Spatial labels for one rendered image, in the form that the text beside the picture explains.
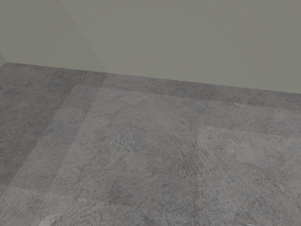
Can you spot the robot left hand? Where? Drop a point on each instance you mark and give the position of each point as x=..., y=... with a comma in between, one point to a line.
x=51, y=220

